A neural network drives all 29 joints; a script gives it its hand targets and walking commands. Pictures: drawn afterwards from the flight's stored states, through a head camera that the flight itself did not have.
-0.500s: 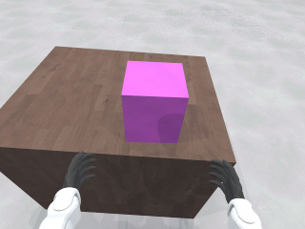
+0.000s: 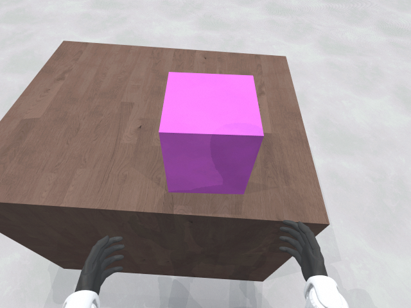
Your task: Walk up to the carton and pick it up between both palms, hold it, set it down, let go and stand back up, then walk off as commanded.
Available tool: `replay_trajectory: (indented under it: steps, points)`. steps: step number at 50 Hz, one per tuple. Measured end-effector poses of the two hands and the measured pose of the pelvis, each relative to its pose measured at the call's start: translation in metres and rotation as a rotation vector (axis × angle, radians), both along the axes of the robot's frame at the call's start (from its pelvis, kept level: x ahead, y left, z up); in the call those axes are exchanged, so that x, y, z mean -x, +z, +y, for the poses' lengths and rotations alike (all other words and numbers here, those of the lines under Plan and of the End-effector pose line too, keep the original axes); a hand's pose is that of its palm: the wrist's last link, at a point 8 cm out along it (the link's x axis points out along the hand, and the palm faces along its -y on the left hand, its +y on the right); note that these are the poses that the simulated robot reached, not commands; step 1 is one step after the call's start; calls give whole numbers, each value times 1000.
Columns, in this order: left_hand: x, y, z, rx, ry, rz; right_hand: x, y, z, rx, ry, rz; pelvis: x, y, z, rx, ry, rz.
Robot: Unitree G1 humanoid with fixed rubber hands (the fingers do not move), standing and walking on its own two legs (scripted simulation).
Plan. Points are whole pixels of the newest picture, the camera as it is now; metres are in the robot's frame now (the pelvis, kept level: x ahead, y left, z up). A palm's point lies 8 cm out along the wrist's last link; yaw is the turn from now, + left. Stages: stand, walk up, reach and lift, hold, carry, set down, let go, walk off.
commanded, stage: set down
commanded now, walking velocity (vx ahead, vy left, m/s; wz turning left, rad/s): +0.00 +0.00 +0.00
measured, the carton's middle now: (208, 136) +0.46 +0.01 +0.03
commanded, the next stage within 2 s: let go in 0.16 s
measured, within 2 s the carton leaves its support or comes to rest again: neither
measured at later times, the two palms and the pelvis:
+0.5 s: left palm (91, 306) +0.12 +0.22 -0.07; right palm (316, 307) +0.13 -0.20 -0.07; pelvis -0.03 +0.00 +0.00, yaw +0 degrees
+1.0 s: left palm (77, 275) +0.18 +0.27 -0.08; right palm (346, 275) +0.19 -0.28 -0.07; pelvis +0.03 +0.00 -0.01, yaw +0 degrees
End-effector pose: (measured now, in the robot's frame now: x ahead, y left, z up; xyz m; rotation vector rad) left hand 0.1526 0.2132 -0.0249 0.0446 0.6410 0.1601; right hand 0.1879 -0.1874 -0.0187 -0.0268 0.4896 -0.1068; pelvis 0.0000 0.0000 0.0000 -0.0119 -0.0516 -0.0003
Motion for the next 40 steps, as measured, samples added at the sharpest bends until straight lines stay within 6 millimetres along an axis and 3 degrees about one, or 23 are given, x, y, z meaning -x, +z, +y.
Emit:
replay_trajectory:
  steps: [9, 17, 29, 36, 40]
  points:
    - [22, -11, -3, -19, -38, 56, 42, -23, -8, 14, -19, 76, 18, 0, 0, 0, -1, -25]
    - [41, -27, 4, -12, 7, 95, 50, -21, -4, 71, 60, 62, 30, 0, 0, 0, -1, -40]
    - [17, -49, 3, -29, -26, 225, 66, -59, -20, 95, 26, 280, 29, 0, -1, -2, -1, -40]
    - [-11, -45, 6, -61, -45, 161, 36, -53, -23, 115, 53, 214, 8, -1, -1, -3, 0, -6]
    - [-18, -48, 23, -116, -49, 149, 24, -56, -44, 189, 84, 262, -8, -4, 0, -3, 0, 6]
